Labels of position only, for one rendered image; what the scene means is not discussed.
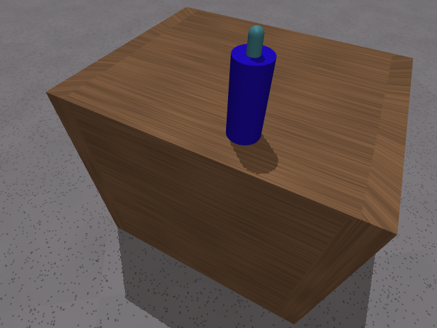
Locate bottle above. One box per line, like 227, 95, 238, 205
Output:
226, 25, 277, 146

